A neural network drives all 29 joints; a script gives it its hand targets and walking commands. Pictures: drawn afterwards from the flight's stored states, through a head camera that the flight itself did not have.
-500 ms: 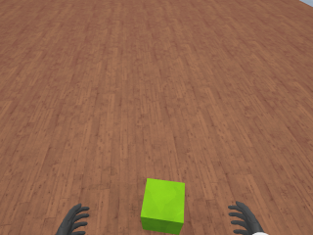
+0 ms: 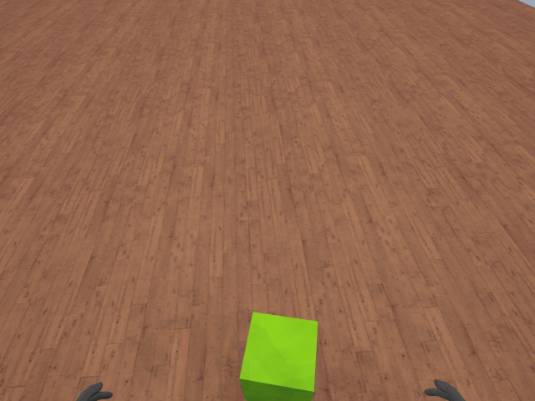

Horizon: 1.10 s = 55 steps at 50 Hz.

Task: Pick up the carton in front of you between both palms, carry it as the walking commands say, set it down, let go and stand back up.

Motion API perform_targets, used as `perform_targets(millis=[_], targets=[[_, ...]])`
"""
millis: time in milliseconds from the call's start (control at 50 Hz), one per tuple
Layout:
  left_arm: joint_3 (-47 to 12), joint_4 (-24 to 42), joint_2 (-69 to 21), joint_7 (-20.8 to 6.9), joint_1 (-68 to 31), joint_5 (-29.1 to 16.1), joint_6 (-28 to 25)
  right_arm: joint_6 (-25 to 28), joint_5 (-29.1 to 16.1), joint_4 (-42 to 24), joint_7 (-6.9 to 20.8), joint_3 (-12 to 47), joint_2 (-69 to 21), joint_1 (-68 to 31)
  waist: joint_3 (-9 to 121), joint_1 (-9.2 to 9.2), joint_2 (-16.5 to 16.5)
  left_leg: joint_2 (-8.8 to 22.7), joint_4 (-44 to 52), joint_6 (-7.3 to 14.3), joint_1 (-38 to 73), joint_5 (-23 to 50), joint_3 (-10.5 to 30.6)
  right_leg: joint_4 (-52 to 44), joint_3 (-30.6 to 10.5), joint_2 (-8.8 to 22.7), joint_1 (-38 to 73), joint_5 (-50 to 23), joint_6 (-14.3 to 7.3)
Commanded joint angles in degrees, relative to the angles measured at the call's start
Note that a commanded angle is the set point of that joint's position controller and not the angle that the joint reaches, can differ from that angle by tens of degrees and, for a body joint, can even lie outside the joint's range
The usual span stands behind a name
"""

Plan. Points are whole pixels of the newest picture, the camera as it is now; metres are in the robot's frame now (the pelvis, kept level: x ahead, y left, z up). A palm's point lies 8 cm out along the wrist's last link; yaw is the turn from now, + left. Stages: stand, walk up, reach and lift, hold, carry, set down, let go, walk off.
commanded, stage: stand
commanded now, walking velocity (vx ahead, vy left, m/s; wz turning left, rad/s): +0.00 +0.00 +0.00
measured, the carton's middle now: (280, 362) +0.40 -0.03 -0.65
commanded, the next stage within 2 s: none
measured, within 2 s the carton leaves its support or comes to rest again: neither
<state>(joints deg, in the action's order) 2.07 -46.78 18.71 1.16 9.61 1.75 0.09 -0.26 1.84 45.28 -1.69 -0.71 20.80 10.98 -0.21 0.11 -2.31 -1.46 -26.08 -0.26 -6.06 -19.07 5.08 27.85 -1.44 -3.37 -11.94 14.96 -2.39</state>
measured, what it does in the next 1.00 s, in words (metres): stands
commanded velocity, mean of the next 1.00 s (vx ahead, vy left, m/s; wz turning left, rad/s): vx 0.00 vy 0.00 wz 0.00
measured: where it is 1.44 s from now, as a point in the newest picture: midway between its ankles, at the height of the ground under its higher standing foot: outside the picture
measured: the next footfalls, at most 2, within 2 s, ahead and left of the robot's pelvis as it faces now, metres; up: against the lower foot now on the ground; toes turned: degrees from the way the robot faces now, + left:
none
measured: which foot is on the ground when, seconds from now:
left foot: down 0.00-1.00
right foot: down 0.00-1.00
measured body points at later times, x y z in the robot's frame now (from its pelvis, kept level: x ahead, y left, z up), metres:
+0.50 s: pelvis -0.01 -0.01 +0.01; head -0.01 -0.02 +0.46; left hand +0.10 +0.30 -0.10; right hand +0.09 -0.31 -0.12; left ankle -0.05 +0.13 -0.74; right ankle +0.00 -0.09 -0.74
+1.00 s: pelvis -0.01 +0.00 +0.01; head -0.02 -0.01 +0.46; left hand +0.10 +0.32 -0.10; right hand +0.08 -0.31 -0.11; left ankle -0.05 +0.13 -0.74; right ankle +0.00 -0.09 -0.74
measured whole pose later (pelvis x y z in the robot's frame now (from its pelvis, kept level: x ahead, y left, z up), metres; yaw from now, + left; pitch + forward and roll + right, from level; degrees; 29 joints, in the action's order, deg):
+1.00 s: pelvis -0.01 +0.00 +0.01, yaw +0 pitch -2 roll +0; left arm 0.9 -58.8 21.4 0.6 5.5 0.6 -0.3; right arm 0.7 1.0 56.5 -1.7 0.8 22.7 9.3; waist -1.2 -0.1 -1.7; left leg -1.4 -19.6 0.0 -2.6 -14.6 4.9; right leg 20.7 -1.8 -3.0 -8.2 10.2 -2.0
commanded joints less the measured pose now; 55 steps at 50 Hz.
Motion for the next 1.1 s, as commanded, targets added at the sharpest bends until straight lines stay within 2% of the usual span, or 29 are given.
perform_targets(millis=[0,80,160,240,260,280,320,360,400,420,440,500,540,560,600,620,640,660,680,720,740,840,900,920,960,980,1040,1060,1080], targets=[[1.85,1.09,9.43,0.12,-2.14,-0.05,-1.17,1.27,-0.06,-1.35,-0.26,-1.33,7.98,-1.84,2.22,-0.27,2.33,5.31,3.66,0.17,-3.45,15.92,3.49,-4.37,-7.25,7.92,6.0,-18.76,0.26],[1.89,-0.22,10.48,-0.08,-2.89,-0.35,-0.92,1.15,-0.24,0.45,-0.52,-1.65,9.8,-1.45,1.26,-0.25,2.42,5.76,4.19,0.08,-2.98,18.2,4.25,-4.79,-7.48,7.63,5.25,-19.7,0.61],[1.77,-2.28,10.82,0.05,-2.9,-0.14,-1.35,0.99,-0.68,1.84,-0.55,-1.39,8.5,-1.13,3.3,-0.8,2.34,4.81,4.37,0.14,-2.3,13.14,3.62,-7.41,-9.02,8.33,7.73,-14.9,1.2],[1.86,-2.54,10.62,0.02,-4.47,-0.6,-1.22,1.32,-0.23,2.75,-0.54,-0.75,8.72,-2.19,-0.62,0.22,3.88,5.75,6.4,0.26,-4.13,11.6,4.13,-7.79,-7.6,7.91,5.82,-14.81,0.67],[1.79,-3.38,10.72,-0.07,-2.65,-0.28,-1.33,1.28,-0.36,3.73,-0.48,-0.92,9.17,-1.47,0.68,0.63,2.29,5.02,6.18,0.42,-2.86,10.49,4.17,-8.82,-8.59,7.2,6.56,-11.73,0.92],[1.93,-3.07,10.63,-0.1,-4.06,-0.34,-1.31,1.34,-0.19,3.33,-0.57,-0.61,8.91,-2.77,-2.41,0.31,1.18,5.73,6.96,0.68,-4.53,9.07,4.13,-9.15,-8.89,7.94,4.76,-12.39,0.76],[2.14,-4.57,11.48,-0.2,-4.16,-0.59,-1.12,1.41,-0.37,3.97,-0.27,-0.93,9.98,-1.49,-0.93,-0.49,2.4,5.51,7.4,0.8,-4.76,9.38,4.05,-8.63,-8.97,7.9,5.92,-10.49,0.53],[1.89,-4.58,10.94,-0.2,-3.67,-0.71,-1.21,1.46,-0.16,4.58,-0.41,-0.63,9.6,-1.81,0.57,1.04,2.4,5.92,7.54,0.78,-4.35,9.45,4.47,-8.9,-8.24,7.74,7.97,-11.68,0.19],[1.73,-4.81,11.24,-0.56,-3.54,-0.69,-1.5,1.31,-0.73,4.82,-0.47,-0.75,10.47,-1.11,0.06,0.5,0.31,5.83,8.04,0.87,-4.58,10.53,4.89,-8.54,-8.78,7.93,7.65,-12.65,0.28],[1.71,-5.51,12.15,-0.52,-2.81,-0.86,-1.49,1.38,-0.5,5.06,-0.28,-0.6,10.13,-1.58,-0.86,1.14,1.34,6.13,8.02,1.26,-4.21,10.55,4.76,-9.27,-8.92,7.81,7.5,-11.71,0.74],[1.53,-6.1,11.71,-0.4,-3.28,-0.95,-1.54,1.43,-0.78,4.89,-0.27,-0.57,10.47,-1.38,-0.47,0.1,0.8,6.25,7.85,1.18,-4.48,10.12,4.68,-9.17,-9.46,8.09,7.16,-12.01,0.31],[1.38,-5.72,11.08,-0.24,-5.02,-0.68,-1.39,1.43,-0.64,5.64,-0.18,-0.65,10.27,-1.64,0.63,0.1,4.0,5.66,8.42,1.23,-3.83,10.13,4.42,-9.67,-8.83,7.61,7.84,-10.71,0.73],[1.67,-6.92,12.93,-0.36,-4.2,-0.66,-0.91,1.34,-0.96,6.73,-0.09,-0.83,10.85,-0.54,-0.19,-0.38,1.93,5.45,7.6,1.26,-2.61,8.32,4.55,-11.01,-9.74,7.91,5.95,-6.85,0.66],[1.46,-6.88,12.25,-0.36,-5.97,-0.59,-0.71,1.21,-0.71,6.41,-0.17,-0.61,10.89,-1.72,-0.15,-0.37,3.37,6.23,8.33,1.22,-3.13,9.57,4.55,-10.85,-9.84,8.53,6.39,-8.09,0.55],[1.45,-7.4,12.89,-0.22,-4.1,-0.72,-1.19,1.23,-0.59,7.35,-0.22,-0.69,11.17,-1.31,-0.54,0.18,1.16,5.75,7.85,1.12,-3.57,9.17,4.83,-10.71,-10.08,7.9,7.43,-9.45,0.46],[1.33,-7.16,13.02,-0.34,-4.54,-1.04,-1.32,1.44,-0.55,7.05,-0.22,-0.34,9.92,-1.12,-1.69,-0.23,2.8,6.62,9.19,1.74,-5.21,9.81,5.68,-9.85,-9.44,8.58,7.77,-12.39,0.22],[1.08,-7.4,11.83,-0.32,-4.13,-1.12,-1.35,1.56,-0.68,7.56,-0.25,-0.29,10.56,-2.04,-0.42,0.82,1.98,6.79,8.86,1.85,-4.33,10.68,5.27,-9.84,-9.53,8.61,8.1,-14.67,0.24],[0.97,-8.06,12.65,-0.47,-3.71,-1.63,-1.52,1.55,-0.9,7.74,-0.19,-0.09,10.28,-1.54,-0.58,0.56,0.12,6.93,8.54,1.58,-3.61,11.3,4.97,-9.45,-9.79,9.32,7.9,-15.37,0.15],[0.92,-8.13,12.02,-0.45,-4.04,-1.39,-1.65,1.75,-1.27,7.84,-0.19,-0.29,10.72,-0.65,1.31,0.47,2.66,6.58,9.06,1.03,-2.28,12.06,4.68,-9.2,-8.59,8.64,8.77,-15.04,0.4],[1.25,-8.71,12.65,-0.43,-4.42,-1.09,-1.41,1.74,-0.86,8.31,-0.45,-0.37,10.52,-1.88,0.9,0.14,1.3,6.42,8.68,1.29,-1.58,11.88,4.73,-9.99,-9.41,7.69,8.59,-12.3,0.98],[0.68,-8.75,11.84,-0.47,-5.23,-0.89,-1.24,1.67,-1.11,7.4,-0.45,-0.43,11.12,-3.2,1.34,-0.49,0.22,7.06,8.26,1.35,-2.41,14.14,4.64,-9.58,-9.11,8.13,9.19,-15.09,0.3],[0.86,-9.47,12.84,-0.22,-5.21,-1.04,-0.9,1.68,-0.84,8.24,-0.37,-0.14,10.56,-1.65,2.46,0.05,1.86,7.15,8.48,1.26,-1.23,18.73,4.72,-8.67,-7.66,8.52,10.14,-19.41,0.31],[0.34,-10.07,12.67,-0.37,-4.7,-1.48,-1.13,1.46,-0.67,8.58,-0.07,-0.4,11.25,-1.73,-0.16,0.2,0.92,6.74,10.13,0.76,-3.23,15.39,4.68,-8.7,-7.91,8.1,9.11,-15.27,0.98],[0.98,-10.39,13.81,-0.25,-6.03,-0.88,-0.78,1.24,-0.85,9.24,-0.31,-0.45,11.41,-2.66,-0.28,-0.14,2.08,6.18,9.61,0.75,-2.51,14.26,4.43,-9.2,-7.95,7.66,8.19,-14.19,0.76],[0.89,-9.98,13.28,-0.33,-5.88,-0.83,-0.87,1.46,-0.54,9.44,-0.17,-0.53,12.09,-2.55,-2.26,0.65,1.14,6.41,10.64,0.62,-4.64,11.5,4.57,-9.3,-7.72,7.97,8.56,-12.93,0.68],[0.99,-10.32,13.48,-0.48,-6.28,-1.29,-0.74,1.5,-1.0,9.6,-0.1,-0.21,11.14,-2.67,-0.72,0.19,2.76,6.75,10.29,1.08,-3.75,13.32,4.87,-8.85,-7.91,8.36,8.5,-14.07,0.45],[0.78,-10.9,13.09,-0.49,-5.28,-1.06,-1.24,1.7,-1.12,9.98,-0.05,-0.56,11.64,-2.15,0.9,0.85,0.75,6.45,9.71,1.52,-2.21,13.2,4.94,-9.76,-8.88,8.28,9.72,-13.48,0.52],[0.45,-10.31,13.9,-0.49,-7.13,-1.14,-0.97,1.38,-1.02,9.42,0.11,-0.59,11.99,-2.99,0.14,-0.34,3.17,6.95,9.88,0.92,-1.15,14.83,4.32,-9.54,-8.01,8.46,8.0,-15.25,0.59],[0.84,-10.57,13.36,-0.51,-5.67,-1.34,-1.1,1.34,-1.35,9.93,-0.08,-0.54,11.75,-1.23,2.22,0.03,1.82,6.41,9.14,0.83,-1.11,15.06,4.24,-9.51,-8.36,8.28,9.68,-14.63,0.4]])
